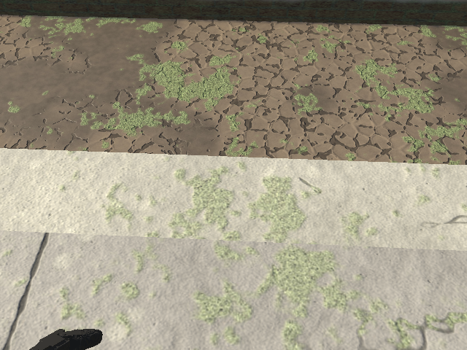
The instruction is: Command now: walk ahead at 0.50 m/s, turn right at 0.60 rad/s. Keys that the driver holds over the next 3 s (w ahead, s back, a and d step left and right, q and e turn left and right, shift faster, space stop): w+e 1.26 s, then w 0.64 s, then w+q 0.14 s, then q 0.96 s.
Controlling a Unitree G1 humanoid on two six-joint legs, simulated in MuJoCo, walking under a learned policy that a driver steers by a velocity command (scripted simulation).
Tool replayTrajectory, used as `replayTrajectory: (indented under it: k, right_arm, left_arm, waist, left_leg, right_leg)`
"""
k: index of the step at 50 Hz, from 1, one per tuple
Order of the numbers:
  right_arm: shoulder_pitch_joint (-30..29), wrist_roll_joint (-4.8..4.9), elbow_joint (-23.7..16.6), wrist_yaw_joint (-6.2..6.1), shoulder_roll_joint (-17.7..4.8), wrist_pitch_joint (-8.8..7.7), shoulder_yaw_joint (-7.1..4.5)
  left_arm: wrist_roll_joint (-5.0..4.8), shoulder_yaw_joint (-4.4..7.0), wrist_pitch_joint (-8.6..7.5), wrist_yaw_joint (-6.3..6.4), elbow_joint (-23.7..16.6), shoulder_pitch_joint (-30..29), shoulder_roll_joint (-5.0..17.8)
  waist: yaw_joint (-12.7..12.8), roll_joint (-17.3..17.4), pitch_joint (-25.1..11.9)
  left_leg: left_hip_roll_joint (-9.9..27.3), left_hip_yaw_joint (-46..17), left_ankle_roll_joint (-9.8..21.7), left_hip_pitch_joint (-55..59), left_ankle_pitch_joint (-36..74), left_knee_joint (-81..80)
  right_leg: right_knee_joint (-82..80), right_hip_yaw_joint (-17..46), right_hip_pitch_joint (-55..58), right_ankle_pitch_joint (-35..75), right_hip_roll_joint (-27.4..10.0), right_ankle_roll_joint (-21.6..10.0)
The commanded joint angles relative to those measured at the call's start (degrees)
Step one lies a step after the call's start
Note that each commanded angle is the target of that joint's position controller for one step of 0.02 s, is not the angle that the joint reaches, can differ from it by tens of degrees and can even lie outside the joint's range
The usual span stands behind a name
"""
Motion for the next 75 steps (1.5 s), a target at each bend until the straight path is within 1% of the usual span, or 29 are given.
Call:
replayTrajectory:
  k: [1, 3, 4, 5, 6, 7, 10, 14, 19, 24, 27, 28, 29, 30, 31, 33, 36, 47, 51, 52, 53, 54, 55, 56, 57, 60, 65, 71, 75]
  right_arm:
    - [-1.67, 1.02, -2.97, -0.52, -12.07, 0.4, -2.88]
    - [-2.68, 1.53, -3.34, -1.0, -12.89, 1.21, -3.06]
    - [-2.35, 0.73, -3.91, -1.29, -11.06, 1.07, -2.25]
    - [2.28, -2.32, -7.17, -0.55, -2.3, 0.04, 0.55]
    - [-1.06, -0.79, -8.44, 0.25, -5.13, -2.21, 0.72]
    - [-7.3, 1.55, -10.12, 0.81, -8.94, -3.44, -0.34]
    - [-7.59, -0.82, -9.42, 0.29, -8.51, -3.78, -0.36]
    - [-7.96, -1.82, -9.64, 0.29, -5.94, -1.66, 0.14]
    - [-19.04, -1.25, -12.38, 0.95, -3.18, -1.8, 1.47]
    - [-20.49, -0.31, -13.57, 1.59, -6.41, -2.64, 0.15]
    - [-9.62, -0.97, -11.4, 1.07, -8.61, -3.23, -1.64]
    - [-1.49, -1.82, -10.8, 0.65, -11.91, -3.29, -2.42]
    - [2.67, -2.13, -8.82, 1.21, -15.03, -2.53, -3.28]
    - [0.82, -0.22, -10.03, 1.61, -9.14, -2.49, -2.01]
    - [-1.48, -0.01, -10.3, 1.36, -6.2, -2.13, -1.19]
    - [-6.05, -1.12, -10.29, 1.14, -4.22, -1.6, -0.41]
    - [-6.55, -1.31, -9.37, 0.53, -2.92, -2.15, -0.22]
    - [-4.22, 0.63, -6.32, -0.28, -9.59, 0.83, -2.25]
    - [-5.96, 2.5, -6.86, -0.75, -12.18, 2.23, -2.9]
    - [-5.3, 1.96, -7.06, -0.76, -10.11, 2.27, -2.22]
    - [-3.65, -1.47, -8.16, -0.82, -3.73, 2.14, -0.25]
    - [-2.65, -0.22, -12.06, -0.43, -3.3, 0.63, 0.54]
    - [-8.59, 1.64, -12.47, -0.03, -9.1, -0.49, -0.79]
    - [-9.79, 2.25, -13.22, 0.13, -8.68, -1.03, -0.75]
    - [-9.97, 1.08, -12.54, -0.35, -7.87, -1.22, -0.59]
    - [-8.29, -0.38, -12.12, -0.2, -7.75, -0.53, -1.08]
    - [-13.8, -1.8, -14.16, -0.52, -2.15, 0.8, 0.87]
    - [-19.23, -0.69, -15.94, 0.48, -1.68, 0.27, 1.28]
    - [-14.01, -0.79, -14.86, 1.25, -2.0, -1.14, 0.26]
  left_arm:
    - [0.25, 1.54, -0.67, -0.72, -5.89, -3.38, 4.86]
    - [0.32, 3.89, -0.18, -0.27, -3.23, 8.45, 8.82]
    - [0.11, 5.84, 0.38, 0.74, -0.38, 18.95, 12.49]
    - [-0.64, 6.68, 0.28, 1.6, -0.17, 18.58, 19.24]
    - [-0.2, 5.55, -0.92, 1.22, -2.49, 20.07, 16.6]
    - [0.37, 4.36, -1.84, 0.91, -1.61, 18.43, 12.69]
    - [1.03, 2.65, -2.52, 1.24, -2.59, 8.69, 8.18]
    - [0.96, 2.76, -2.81, 2.44, -1.83, 8.11, 9.25]
    - [0.38, 3.29, -2.12, 3.57, 0.68, 12.31, 10.84]
    - [-0.14, 3.25, -1.56, 3.73, 2.8, 15.15, 9.94]
    - [0.06, 2.15, -1.06, 3.5, 2.55, 14.55, 6.26]
    - [1.06, 0.92, -1.07, 3.51, 1.86, 16.43, 2.9]
    - [-1.19, 0.42, -1.37, 3.57, 0.64, 24.42, 1.67]
    - [-1.65, 1.42, -1.15, 3.91, 2.26, 22.87, 7.7]
    - [-1.24, 2.24, -0.73, 3.91, 1.61, 16.27, 10.17]
    - [-0.36, 2.46, -0.27, 4.15, 0.36, 11.34, 8.8]
    - [-0.75, 2.24, 0.65, 3.57, 0.52, 13.05, 5.73]
    - [0.38, -0.02, 0.86, 1.12, -4.0, -0.01, 2.07]
    - [0.23, 2.52, 1.86, 0.98, -2.58, 10.0, 6.68]
    - [-0.25, 4.33, 2.22, 1.77, 0.0, 18.56, 9.96]
    - [-1.19, 5.12, 2.35, 2.87, 0.49, 21.76, 15.47]
    - [-0.48, 4.21, 1.4, 1.93, -2.15, 19.62, 17.01]
    - [-0.59, 2.98, 0.47, 1.16, -2.32, 18.15, 11.88]
    - [-0.43, 2.31, -0.05, 1.08, -0.99, 17.72, 10.11]
    - [0.01, 1.92, -0.46, 1.13, -0.94, 15.35, 9.16]
    - [1.65, 0.95, -1.56, 2.39, -1.94, 10.8, 7.05]
    - [0.93, 0.71, -1.17, 4.43, 2.18, 15.61, 6.57]
    - [0.87, 0.44, -0.2, 3.43, 6.1, 20.43, 6.65]
    - [0.5, 0.1, 0.38, 3.77, 6.7, 18.45, 6.43]
  waist:
    - [3.1, 6.77, -0.01]
    - [10.53, 6.89, -6.92]
    - [15.46, 3.64, -12.07]
    - [9.1, -13.01, -15.62]
    - [11.83, -9.75, -26.39]
    - [13.27, -5.23, -18.67]
    - [6.23, 0.21, -7.16]
    - [4.42, 0.18, -4.51]
    - [8.77, -1.64, -1.91]
    - [8.57, -3.88, -2.16]
    - [2.83, -4.35, -7.89]
    - [0.49, 3.55, -16.32]
    - [3.86, 23.11, -22.66]
    - [2.62, 14.8, -16.73]
    - [1.23, 9.5, -9.66]
    - [3.12, 6.23, -3.15]
    - [5.06, 9.46, -2.6]
    - [2.02, 5.35, 0.47]
    - [9.55, 6.35, -5.91]
    - [13.47, 3.73, -10.36]
    - [11.27, -11.18, -12.25]
    - [8.62, -17.36, -21.84]
    - [11.5, -5.43, -16.48]
    - [10.09, -3.94, -9.38]
    - [8.15, 1.53, -5.82]
    - [4.79, -1.6, -4.6]
    - [6.25, -1.44, -3.55]
    - [9.5, -3.5, -0.29]
    - [6.21, -4.31, -0.8]
  left_leg:
    - [15.84, -2.93, 7.76, 1.04, 47.05, 3.33]
    - [14.26, -0.27, 5.88, -1.71, 59.42, 20.52]
    - [12.24, 0.0, 3.64, -13.52, 48.7, 36.08]
    - [2.2, -1.62, 0.1, -40.07, -6.53, 57.11]
    - [-2.05, -16.11, -0.01, -47.92, -15.92, 66.86]
    - [1.31, -18.18, 1.07, -53.08, -10.03, 66.33]
    - [6.61, -17.94, 1.01, -43.85, 0.01, 52.6]
    - [5.82, -15.91, -2.38, -39.18, 5.05, 43.0]
    - [1.51, -15.08, -3.4, -33.09, 23.66, 22.08]
    - [0.49, -17.92, -1.15, -30.2, 19.41, 15.39]
    - [2.36, -17.69, 3.13, -13.76, 16.49, 12.52]
    - [12.6, -27.65, 6.47, 0.96, 15.8, 13.88]
    - [23.85, -55.45, 15.37, 15.28, -1.55, 6.87]
    - [23.46, -57.81, 14.17, 11.3, -14.75, 4.09]
    - [21.08, -48.24, 11.87, 4.23, -13.88, 3.33]
    - [16.44, -35.45, 10.99, -7.48, 0.62, 1.75]
    - [13.82, -24.93, 11.32, -12.44, 10.69, -1.36]
    - [15.08, -6.41, 10.47, -6.88, 34.12, 2.54]
    - [14.46, -1.77, 7.34, -4.9, 53.6, 19.85]
    - [11.9, -0.63, 4.99, -12.42, 46.44, 33.09]
    - [5.97, -0.92, 1.89, -27.98, -0.27, 53.23]
    - [-3.35, -13.48, -0.21, -44.3, -18.45, 68.08]
    - [0.07, -18.02, 0.29, -49.52, -13.78, 67.2]
    - [1.76, -16.73, 1.19, -51.05, -10.39, 63.79]
    - [4.16, -17.05, 1.33, -48.68, -6.09, 59.28]
    - [5.47, -17.68, -0.1, -41.27, 2.33, 51.13]
    - [3.14, -14.62, -2.87, -38.26, 13.72, 35.33]
    - [1.05, -14.1, 0.71, -32.64, 20.29, 24.53]
    - [-1.33, -11.53, 3.65, -25.43, 14.29, 18.85]
  right_leg:
    - [-2.64, -4.38, 4.14, -6.06, 3.65, -2.88]
    - [-6.09, -6.67, 20.81, -6.73, 8.28, -6.35]
    - [-7.73, -1.4, 38.49, -4.94, 6.89, -8.94]
    - [-9.96, 28.09, 57.95, -9.48, -8.62, -17.88]
    - [-19.72, 49.62, 62.57, -20.64, -15.01, -23.94]
    - [-21.58, 41.57, 58.13, -18.55, -13.05, -20.18]
    - [-23.1, 25.13, 35.5, -1.9, -6.46, -15.59]
    - [-25.71, 18.77, 24.5, 6.89, -3.79, -15.94]
    - [-24.93, 14.91, 19.5, -1.97, 0.46, -11.52]
    - [-18.06, 22.69, 26.27, -6.94, -2.55, -9.65]
    - [-5.21, 21.46, 25.2, -3.15, 1.51, -6.13]
    - [11.81, 16.01, 18.02, -13.84, 5.5, -3.65]
    - [29.3, 10.49, -1.35, -34.09, 11.23, -0.48]
    - [36.52, 12.08, -7.53, -30.89, 6.52, 0.3]
    - [37.84, 10.41, -9.22, -25.33, 4.76, 0.62]
    - [34.3, 8.76, -6.43, -18.63, 1.54, 1.18]
    - [30.46, 6.58, -1.75, -16.37, -0.68, 1.65]
    - [3.88, -1.84, 2.28, -3.65, 0.57, 0.04]
    - [-3.24, -6.63, 19.42, -9.14, 6.79, -4.15]
    - [-6.14, -4.62, 33.51, -5.63, 8.08, -6.58]
    - [-8.02, 15.12, 44.7, 2.69, -4.2, -11.5]
    - [-19.69, 47.15, 54.24, -16.32, -14.94, -23.62]
    - [-24.0, 43.54, 50.06, -21.64, -14.22, -20.71]
    - [-23.58, 37.17, 44.43, -23.63, -12.31, -18.75]
    - [-23.16, 32.24, 38.28, -20.97, -9.56, -16.59]
    - [-23.68, 25.05, 29.72, -7.14, -4.99, -15.59]
    - [-20.15, 15.56, 24.87, 6.93, -0.5, -13.64]
    - [-17.57, 18.75, 23.0, 0.79, -3.01, -12.04]
    - [-11.69, 21.7, 24.4, -0.12, -2.48, -10.32]
Next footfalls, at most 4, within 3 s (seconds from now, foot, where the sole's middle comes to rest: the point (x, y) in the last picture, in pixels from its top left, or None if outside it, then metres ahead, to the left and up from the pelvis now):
0.08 right None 0.22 -0.12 -0.77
0.54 left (214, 324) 0.53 0.04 -0.77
1.04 right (325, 284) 0.61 -0.30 -0.77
1.52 left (311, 201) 0.91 -0.32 -0.77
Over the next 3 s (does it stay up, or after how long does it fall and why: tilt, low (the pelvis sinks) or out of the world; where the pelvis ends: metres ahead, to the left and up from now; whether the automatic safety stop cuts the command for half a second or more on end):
stays up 0.78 -0.51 0.00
